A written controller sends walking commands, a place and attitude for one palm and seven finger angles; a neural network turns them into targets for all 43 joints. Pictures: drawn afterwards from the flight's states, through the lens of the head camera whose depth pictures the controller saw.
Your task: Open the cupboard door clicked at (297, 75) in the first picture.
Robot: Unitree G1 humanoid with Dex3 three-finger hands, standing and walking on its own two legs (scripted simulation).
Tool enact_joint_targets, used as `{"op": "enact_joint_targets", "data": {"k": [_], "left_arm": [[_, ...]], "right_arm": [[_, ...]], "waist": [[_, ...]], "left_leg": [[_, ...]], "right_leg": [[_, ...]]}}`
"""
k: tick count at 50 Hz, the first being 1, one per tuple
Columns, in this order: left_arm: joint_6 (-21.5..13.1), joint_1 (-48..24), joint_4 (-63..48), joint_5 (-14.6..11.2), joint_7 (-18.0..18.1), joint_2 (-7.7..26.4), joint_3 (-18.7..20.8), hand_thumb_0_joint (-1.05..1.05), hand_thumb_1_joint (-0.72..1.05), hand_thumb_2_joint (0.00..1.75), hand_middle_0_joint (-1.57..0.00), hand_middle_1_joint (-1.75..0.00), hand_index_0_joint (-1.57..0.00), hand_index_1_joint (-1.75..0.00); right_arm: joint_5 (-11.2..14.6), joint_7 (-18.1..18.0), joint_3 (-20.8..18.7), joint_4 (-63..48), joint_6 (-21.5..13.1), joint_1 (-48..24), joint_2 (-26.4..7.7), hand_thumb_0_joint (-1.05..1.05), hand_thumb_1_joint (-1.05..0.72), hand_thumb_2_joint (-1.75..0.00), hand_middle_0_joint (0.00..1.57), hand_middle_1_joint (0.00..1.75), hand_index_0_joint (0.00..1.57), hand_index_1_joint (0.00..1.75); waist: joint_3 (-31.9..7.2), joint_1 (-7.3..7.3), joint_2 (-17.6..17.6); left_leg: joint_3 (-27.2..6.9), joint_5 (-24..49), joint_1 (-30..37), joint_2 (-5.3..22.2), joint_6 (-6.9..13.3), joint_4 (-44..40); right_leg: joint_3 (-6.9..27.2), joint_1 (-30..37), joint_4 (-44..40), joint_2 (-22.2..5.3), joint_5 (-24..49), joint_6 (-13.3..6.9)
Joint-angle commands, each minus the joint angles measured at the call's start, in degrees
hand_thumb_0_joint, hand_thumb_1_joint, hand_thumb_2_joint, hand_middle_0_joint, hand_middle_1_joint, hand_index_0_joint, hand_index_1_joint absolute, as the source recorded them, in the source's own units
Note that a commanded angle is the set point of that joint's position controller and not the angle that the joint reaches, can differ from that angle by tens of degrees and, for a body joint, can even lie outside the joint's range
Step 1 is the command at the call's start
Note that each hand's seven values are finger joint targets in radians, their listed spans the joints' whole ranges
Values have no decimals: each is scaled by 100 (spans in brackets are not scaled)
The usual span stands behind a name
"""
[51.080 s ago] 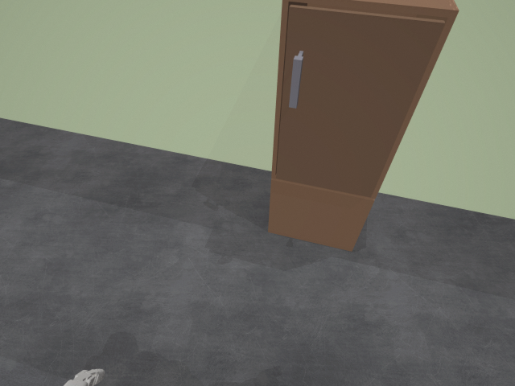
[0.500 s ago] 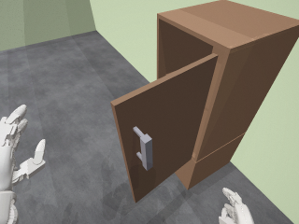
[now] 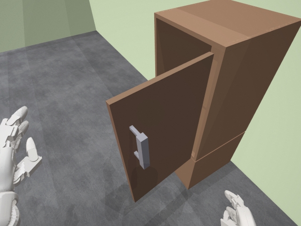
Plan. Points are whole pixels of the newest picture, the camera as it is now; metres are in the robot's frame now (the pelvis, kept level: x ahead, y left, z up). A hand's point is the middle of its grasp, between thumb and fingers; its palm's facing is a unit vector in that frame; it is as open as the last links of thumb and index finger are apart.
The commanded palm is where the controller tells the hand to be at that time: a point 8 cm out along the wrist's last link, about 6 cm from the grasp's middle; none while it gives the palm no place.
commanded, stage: step back with the hand held close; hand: left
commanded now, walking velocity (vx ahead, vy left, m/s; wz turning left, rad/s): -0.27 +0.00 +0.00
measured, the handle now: (139, 147) +0.31 +0.08 +0.04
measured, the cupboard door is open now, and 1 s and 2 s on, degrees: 97 97 97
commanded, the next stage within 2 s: stop stepping back and stand still in 1.12 s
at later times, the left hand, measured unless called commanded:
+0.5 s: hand (12, 182) +0.14 +0.29 +0.15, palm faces +0.42 -0.74 -0.53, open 7.4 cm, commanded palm +0.08 +0.32 +0.17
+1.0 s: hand out of the picture +0.04 +0.30 +0.17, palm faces +0.42 -0.76 -0.49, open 7.4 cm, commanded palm -0.02 +0.33 +0.17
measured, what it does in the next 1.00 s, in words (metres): walks backwards: right foot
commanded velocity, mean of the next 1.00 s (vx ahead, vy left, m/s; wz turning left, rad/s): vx -0.30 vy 0.00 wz -0.02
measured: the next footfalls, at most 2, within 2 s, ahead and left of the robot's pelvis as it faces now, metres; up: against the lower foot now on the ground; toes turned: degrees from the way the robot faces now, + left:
right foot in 0.58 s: -0.05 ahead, -0.10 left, +0.00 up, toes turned +3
right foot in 1.20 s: -0.28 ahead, -0.07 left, +0.00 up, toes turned -3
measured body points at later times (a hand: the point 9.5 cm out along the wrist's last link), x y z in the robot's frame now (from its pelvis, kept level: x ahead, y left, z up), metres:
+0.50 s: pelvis -0.06 +0.02 -0.01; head -0.04 +0.03 +0.44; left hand +0.11 +0.32 +0.18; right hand +0.11 -0.23 -0.09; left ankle -0.03 +0.10 -0.74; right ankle +0.01 -0.10 -0.74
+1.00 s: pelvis -0.16 +0.03 +0.00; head -0.13 +0.06 +0.44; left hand +0.01 +0.34 +0.20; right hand +0.02 -0.20 -0.07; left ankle -0.06 +0.11 -0.74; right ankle -0.21 -0.11 -0.68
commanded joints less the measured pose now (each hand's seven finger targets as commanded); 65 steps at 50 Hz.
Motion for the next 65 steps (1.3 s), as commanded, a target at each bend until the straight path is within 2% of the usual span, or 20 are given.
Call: {"op": "enact_joint_targets", "data": {"k": [1, 3, 6, 11, 15, 23, 28, 32, 34, 38, 40, 42, 44, 47, 55, 58, 60, 62, 63, 65], "left_arm": [[-763, -1185, -1287, 36, 118, 1837, 1423, 0, 90, 90, -20, -30, -20, -30], [-686, -262, -989, 57, 36, 1278, 978, 0, 90, 90, -20, -30, -20, -30], [-765, 226, -1349, 59, 42, 1176, 892, 0, 90, 90, -20, -30, -20, -30], [-733, 670, -1774, 34, 158, 1591, 1367, 0, 90, 90, -20, -30, -20, -30], [-755, 772, -1817, 23, 220, 1589, 1432, 0, 90, 90, -20, -30, -20, -30], [-881, 551, -2132, 274, 346, 1379, 1372, 0, 90, 90, -20, -30, -20, -30], [-903, 398, -1754, 391, 476, 1163, 1187, 0, 90, 90, -20, -30, -20, -30], [-944, 75, -1895, 179, 367, 1429, 1138, 0, 90, 90, -20, -30, -20, -30], [-953, -73, -2008, 170, 336, 1477, 1131, 0, 90, 90, -20, -30, -20, -30], [-899, 472, -2125, 100, 308, 1673, 1417, 0, 90, 90, -20, -30, -20, -30], [-916, 576, -2209, 95, 303, 1728, 1538, 0, 90, 90, -20, -30, -20, -30], [-1012, 785, -2360, 69, 299, 1836, 1719, 0, 90, 90, -20, -30, -20, -30], [-1127, 481, -2525, 120, 300, 1752, 1636, 0, 90, 90, -20, -30, -20, -30], [-1038, 570, -2179, 60, 347, 1429, 1335, 0, 90, 90, -20, -30, -20, -30], [-703, 244, -2209, -26, 345, 1483, 1116, 0, 90, 90, -20, -30, -20, -30], [-830, 246, -2504, -110, 286, 1817, 1348, 0, 90, 90, -20, -30, -20, -30], [-980, 289, -2757, -79, 300, 2324, 1709, 0, 90, 90, -20, -30, -20, -30], [-1032, 198, -2718, 19, 365, 2378, 1834, 0, 90, 90, -20, -30, -20, -30], [-907, 464, -2475, 24, 245, 1971, 1615, 0, 90, 90, -20, -30, -20, -30], [-759, 679, -2311, 55, 279, 1800, 1564, 0, 90, 90, -20, -30, -20, -30]], "right_arm": [[86, -64, -159, -1072, -157, -590, -611, 0, -90, -90, 20, 30, 20, 30], [37, -39, -217, -1115, -54, -643, -646, 0, -90, -90, 20, 30, 20, 30], [22, -42, -265, -1172, -10, -648, -705, 0, -90, -90, 20, 30, 20, 30], [69, -59, -389, -1335, 168, -620, -666, 0, -90, -90, 20, 30, 20, 30], [112, -98, -424, -1404, 245, -619, -612, 0, -90, -90, 20, 30, 20, 30], [-50, -193, -461, -1557, 103, -475, -790, 0, -90, -90, 20, 30, 20, 30], [-144, -203, -514, -1368, -90, -221, -721, 0, -90, -90, 20, 30, 20, 30], [17, -98, -446, -1206, -55, -276, -578, 0, -90, -90, 20, 30, 20, 30], [96, -106, -453, -1188, -42, -294, -528, 0, -90, -90, 20, 30, 20, 30], [113, -100, -370, -1289, -4, -487, -442, 0, -90, -90, 20, 30, 20, 30], [92, -127, -353, -1286, -16, -623, -507, 0, -90, -90, 20, 30, 20, 30], [19, -127, -356, -1372, -56, -736, -603, 0, -90, -90, 20, 30, 20, 30], [-115, -90, -424, -1293, -225, -538, -614, 0, -90, -90, 20, 30, 20, 30], [-4, -45, -470, -1081, -359, -358, -613, 0, -90, -90, 20, 30, 20, 30], [-2, 8, -388, -1075, -329, -650, -658, 0, -90, -90, 20, 30, 20, 30], [38, 51, -363, -1060, -252, -686, -520, 0, -90, -90, 20, 30, 20, 30], [64, 26, -258, -1036, -210, -893, -432, 0, -90, -90, 20, 30, 20, 30], [-27, 93, -133, -1031, -284, -626, -402, 0, -90, -90, 20, 30, 20, 30], [133, 39, -228, -1083, -237, -414, -375, 0, -90, -90, 20, 30, 20, 30], [86, -69, -84, -1185, -183, -739, -318, 0, -90, -90, 20, 30, 20, 30]], "waist": [[101, -341, -390], [-135, -359, -669], [-921, -353, 118], [-1665, -357, -541], [-1285, -412, -692], [-714, -341, 614], [-341, -486, 273], [-1106, -633, -856], [-1517, -575, -1161], [-922, -466, -1078], [-711, -440, -458], [-1058, -317, 1119], [-979, -392, 1146], [-1064, -411, 354], [-1069, -376, 899], [-1235, -313, 143], [-886, -84, -1613], [-1288, -202, -1601], [-1392, -390, -1638], [-1199, -441, -1244]], "left_leg": [[-423, 441, -1039, 168, 118, -150], [-359, 674, -881, 177, 110, 60], [-321, 1424, -817, 260, 73, 112], [-373, 2252, -1064, 364, -12, 395], [-425, 1539, -1356, 329, 1, 478], [-1229, -191, -3453, 1121, 414, -835], [-1326, -773, -3456, 1245, 618, -565], [-351, 980, -1483, 282, -29, 1261], [-221, 799, -1283, 122, -122, 1683], [-244, -50, -1412, 71, -63, 1480], [-457, 1149, -1361, 328, 16, 471], [-1637, 1697, -1765, 1359, 259, -733], [-2223, 514, -2248, 1992, 650, -1396], [-1476, 1227, -1234, 1704, 692, -946], [-727, -899, -1766, 1190, 135, -1941], [-105, -247, -1244, 520, -298, -408], [16, -797, -1773, -317, -454, 3120], [-290, -1094, -3140, -167, -387, 4182], [-199, -655, -3126, -68, -316, 3742], [240, -101, -2639, 14, -208, 2541]], "right_leg": [[1015, -487, -782, -608, 245, 26], [997, -633, -766, -714, 336, 21], [858, -196, -218, -792, 1467, -21], [829, 234, 410, -850, 2745, -14], [963, -368, 346, -955, 2015, -63], [487, 382, 1946, -166, 233, 241], [601, -129, 1806, -122, -847, 184], [1962, -1091, 253, -1380, 2348, -366], [1826, -824, 385, -1497, 3211, -475], [1578, -1450, 64, -1433, 1629, -398], [1184, -1551, 479, -913, 1357, -108], [463, -1029, 1960, 16, -544, 252], [781, -1109, 3865, 206, -1967, 236], [700, -1708, 3572, 59, -1787, 285], [-146, -466, 1621, 333, -2051, 109], [355, -718, -611, -227, -1340, -216], [2497, -2156, -1431, -2211, -160, -904], [1956, -909, -401, -2351, 2960, -1006], [919, -114, 259, -1684, 4160, -590], [743, -134, 480, -1463, 3962, -511]]}}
